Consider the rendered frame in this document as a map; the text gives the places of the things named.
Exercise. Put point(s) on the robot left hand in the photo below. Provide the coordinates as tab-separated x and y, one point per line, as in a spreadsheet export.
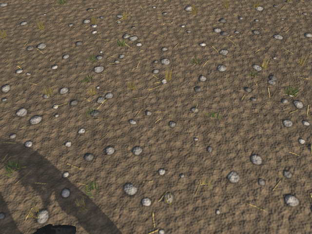
57	229

